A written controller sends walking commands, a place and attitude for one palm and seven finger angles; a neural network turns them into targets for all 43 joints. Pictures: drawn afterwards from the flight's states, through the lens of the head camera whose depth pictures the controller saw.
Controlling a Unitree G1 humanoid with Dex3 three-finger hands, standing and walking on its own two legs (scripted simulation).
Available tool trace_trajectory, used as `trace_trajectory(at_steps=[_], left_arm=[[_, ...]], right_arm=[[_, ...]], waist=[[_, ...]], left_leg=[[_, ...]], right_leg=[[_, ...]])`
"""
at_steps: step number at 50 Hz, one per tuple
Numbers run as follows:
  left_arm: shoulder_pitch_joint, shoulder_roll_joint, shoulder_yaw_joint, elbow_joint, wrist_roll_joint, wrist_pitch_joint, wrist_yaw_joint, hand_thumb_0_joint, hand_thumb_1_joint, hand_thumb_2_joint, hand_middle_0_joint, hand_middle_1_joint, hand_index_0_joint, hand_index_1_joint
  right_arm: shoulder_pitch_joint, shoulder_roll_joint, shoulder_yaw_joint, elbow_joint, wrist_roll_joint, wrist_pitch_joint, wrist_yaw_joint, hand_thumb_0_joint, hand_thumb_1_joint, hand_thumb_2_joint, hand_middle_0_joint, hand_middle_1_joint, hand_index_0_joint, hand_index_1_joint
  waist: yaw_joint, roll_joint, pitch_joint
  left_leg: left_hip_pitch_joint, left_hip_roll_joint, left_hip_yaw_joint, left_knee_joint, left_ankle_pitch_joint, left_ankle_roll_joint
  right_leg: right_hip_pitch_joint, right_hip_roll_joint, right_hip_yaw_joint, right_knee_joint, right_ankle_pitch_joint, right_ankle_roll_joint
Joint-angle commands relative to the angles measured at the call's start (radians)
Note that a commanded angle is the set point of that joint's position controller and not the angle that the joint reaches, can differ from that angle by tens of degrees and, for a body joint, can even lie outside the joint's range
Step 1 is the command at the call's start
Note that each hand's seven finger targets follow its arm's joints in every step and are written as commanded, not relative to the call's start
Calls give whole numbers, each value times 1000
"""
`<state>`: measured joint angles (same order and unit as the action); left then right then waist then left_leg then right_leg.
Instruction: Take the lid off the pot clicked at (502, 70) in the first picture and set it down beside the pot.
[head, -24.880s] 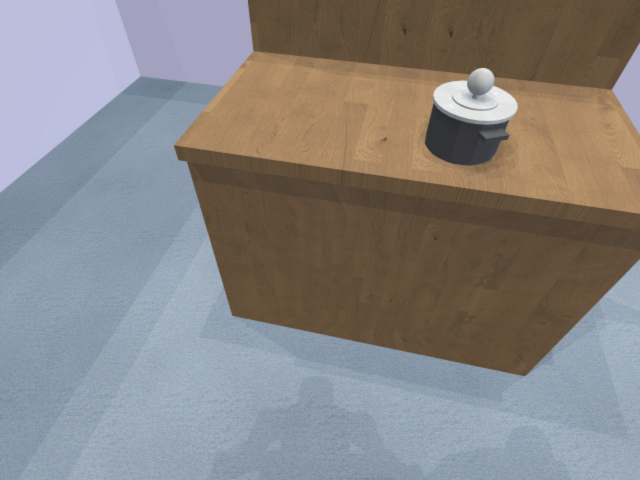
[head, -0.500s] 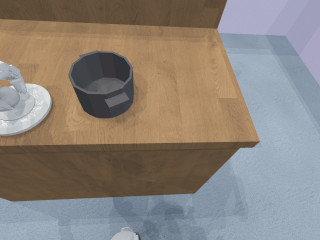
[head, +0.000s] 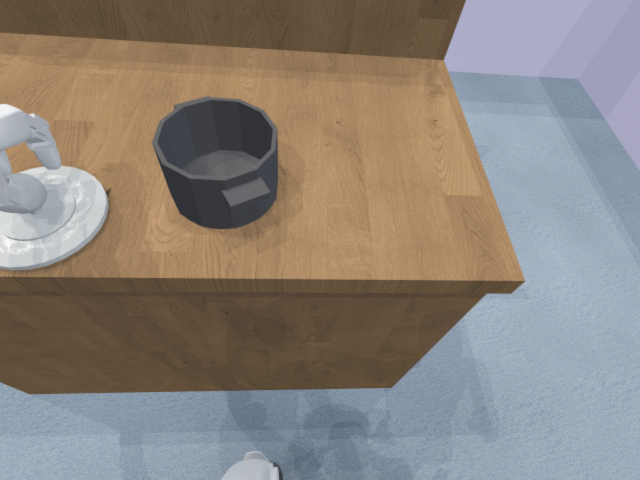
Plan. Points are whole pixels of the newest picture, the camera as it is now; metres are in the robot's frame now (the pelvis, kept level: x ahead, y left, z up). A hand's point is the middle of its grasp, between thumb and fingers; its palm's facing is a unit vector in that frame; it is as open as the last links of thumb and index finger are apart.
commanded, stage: open the fingers wide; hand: left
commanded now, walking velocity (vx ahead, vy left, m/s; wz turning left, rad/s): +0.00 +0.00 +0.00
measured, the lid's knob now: (21, 193) +0.45 +0.37 +0.07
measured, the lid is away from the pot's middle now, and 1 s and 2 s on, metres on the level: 0.24 0.24 0.24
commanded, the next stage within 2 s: raise the empty hand in 0.42 s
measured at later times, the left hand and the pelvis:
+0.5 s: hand (7, 173) +0.44 +0.36 +0.11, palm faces -0.42 -0.13 -0.90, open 11.0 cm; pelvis +0.01 +0.00 +0.00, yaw -1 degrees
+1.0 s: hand out of the picture +0.44 +0.37 +0.15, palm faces -0.36 -0.17 -0.92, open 11.0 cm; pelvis +0.01 -0.01 +0.00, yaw +0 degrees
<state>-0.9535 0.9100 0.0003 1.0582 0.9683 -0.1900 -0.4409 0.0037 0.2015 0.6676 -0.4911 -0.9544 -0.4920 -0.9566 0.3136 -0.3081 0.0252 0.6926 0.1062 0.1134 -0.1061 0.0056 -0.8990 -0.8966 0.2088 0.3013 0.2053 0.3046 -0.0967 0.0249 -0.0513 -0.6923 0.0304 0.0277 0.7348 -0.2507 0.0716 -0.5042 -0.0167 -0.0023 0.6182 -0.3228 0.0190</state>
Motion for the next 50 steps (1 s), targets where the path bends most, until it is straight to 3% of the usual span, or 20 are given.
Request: trace_trajectory(at_steps=[1,4,6,7,8,11,12,17,20,23,25,26,29,31,33,36,41,43,47,50], left_arm=[[-444,325,97,-199,-6,-1,44,0,89,649,-391,-910,-391,-910],[-431,329,99,-149,-1,7,39,0,33,638,-362,-887,-362,-887],[-455,315,88,-191,-3,3,35,0,-5,632,-343,-871,-343,-871],[-449,370,134,-201,6,2,42,0,-7,637,-345,-867,-345,-867],[-456,371,132,-215,13,0,43,0,-9,641,-346,-864,-346,-864],[-427,340,118,-184,6,-1,37,0,-15,654,-351,-856,-351,-856],[-430,370,147,-197,8,3,41,0,-18,658,-353,-852,-353,-852],[-405,373,149,-187,12,6,40,0,-29,682,-362,-834,-362,-834],[-415,325,100,-147,15,23,37,0,-37,698,-369,-822,-369,-822],[-415,388,148,-162,16,16,42,0,-42,709,-374,-813,-374,-813],[-477,347,108,-213,12,19,40,0,-43,712,-375,-810,-375,-810],[-473,332,102,-246,4,9,36,0,-44,713,-375,-810,-375,-810],[-457,420,183,-283,6,8,44,0,-44,713,-375,-810,-375,-810],[-457,366,139,-255,-12,11,30,0,-44,713,-375,-810,-375,-810],[-423,385,151,-184,-2,28,30,0,-44,713,-375,-810,-375,-810],[-448,315,72,-152,-2,49,17,0,-44,713,-375,-810,-375,-810],[-514,381,103,-206,3,60,14,0,-44,713,-375,-810,-375,-810],[-533,363,84,-191,0,68,10,0,-44,713,-375,-810,-375,-810],[-521,411,120,-177,1,75,2,0,-44,713,-375,-810,-375,-810],[-531,389,96,-150,5,90,-4,0,-44,713,-375,-810,-375,-810]], right_arm=[[81,-200,-67,-67,-8,-12,-15,0,-900,-900,200,300,200,300],[92,-198,-68,-68,-7,-1,-13,0,-900,-900,200,300,200,300],[88,-196,-69,-70,-10,-4,-9,0,-900,-900,200,300,200,300],[99,-199,-74,-70,-14,3,-9,0,-900,-900,200,300,200,300],[102,-195,-72,-74,-15,5,-8,0,-900,-900,200,300,200,300],[98,-193,-71,-72,-11,9,-8,0,-900,-900,200,300,200,300],[101,-195,-76,-74,-13,16,-6,0,-900,-900,200,300,200,300],[96,-191,-74,-82,-12,29,0,0,-900,-900,200,300,200,300],[92,-189,-73,-83,-7,30,2,0,-900,-900,200,300,200,300],[95,-189,-68,-89,-7,31,-4,0,-900,-900,200,300,200,300],[90,-188,-71,-82,-8,30,-7,0,-900,-900,200,300,200,300],[83,-183,-69,-88,-8,22,-7,0,-900,-900,200,300,200,300],[85,-184,-71,-94,-12,26,-10,0,-900,-900,200,300,200,300],[75,-183,-66,-88,-7,22,-12,0,-900,-900,200,300,200,300],[73,-184,-65,-89,-6,29,-10,0,-900,-900,200,300,200,300],[56,-184,-57,-88,4,26,-7,0,-900,-900,200,300,200,300],[59,-183,-51,-96,0,19,-12,0,-900,-900,200,300,200,300],[69,-185,-54,-86,1,19,-14,0,-900,-900,200,300,200,300],[67,-186,-50,-84,1,16,-15,0,-900,-900,200,300,200,300],[64,-186,-51,-82,5,21,-12,0,-900,-900,200,300,200,300]], waist=[[-3,156,-374],[-14,128,-368],[-7,161,-385],[-1,176,-421],[-1,186,-441],[-6,153,-417],[-1,166,-431],[1,167,-414],[-18,146,-352],[-6,147,-403],[-20,177,-420],[-9,210,-432],[3,215,-489],[-7,179,-451],[-7,158,-393],[-14,139,-315],[-5,175,-411],[-18,171,-398],[-5,167,-413],[-15,147,-378]], left_leg=[[552,-12,-82,-94,129,-10],[522,-19,-78,-83,116,-8],[557,-12,-81,-86,151,-10],[576,-13,-82,-74,178,-13],[586,-15,-85,-69,214,-14],[574,-11,-80,-65,230,-12],[575,-14,-77,-60,235,-12],[564,-18,-74,-56,251,-14],[523,-18,-72,-67,148,-11],[533,-24,-64,-53,198,-7],[557,-18,-69,-55,198,-9],[596,-11,-70,-56,250,-10],[627,-14,-78,-45,294,-12],[601,-14,-66,-51,282,-8],[550,-24,-58,-54,220,-7],[502,-21,-49,-80,128,-6],[551,-24,-51,-74,189,-3],[558,-22,-56,-76,166,-2],[549,-27,-44,-75,207,0],[522,-28,-40,-85,183,0]], right_leg=[[-182,94,-71,-75,66,-62],[-185,97,-69,-73,63,-58],[-192,97,-74,-66,70,-60],[-188,98,-71,-63,75,-57],[-187,99,-73,-60,88,-59],[-193,101,-76,-58,97,-56],[-189,100,-69,-60,99,-54],[-190,104,-73,-56,98,-55],[-219,104,-73,-65,57,-53],[-181,103,-69,-56,92,-54],[-197,100,-70,-57,91,-53],[-204,100,-73,-55,98,-53],[-177,100,-71,-58,118,-53],[-169,100,-77,-62,124,-50],[-170,101,-75,-69,106,-51],[-178,98,-76,-79,67,-53],[-125,98,-72,-79,109,-55],[-143,98,-73,-88,95,-50],[-100,99,-72,-90,127,-50],[-99,98,-71,-101,126,-48]])
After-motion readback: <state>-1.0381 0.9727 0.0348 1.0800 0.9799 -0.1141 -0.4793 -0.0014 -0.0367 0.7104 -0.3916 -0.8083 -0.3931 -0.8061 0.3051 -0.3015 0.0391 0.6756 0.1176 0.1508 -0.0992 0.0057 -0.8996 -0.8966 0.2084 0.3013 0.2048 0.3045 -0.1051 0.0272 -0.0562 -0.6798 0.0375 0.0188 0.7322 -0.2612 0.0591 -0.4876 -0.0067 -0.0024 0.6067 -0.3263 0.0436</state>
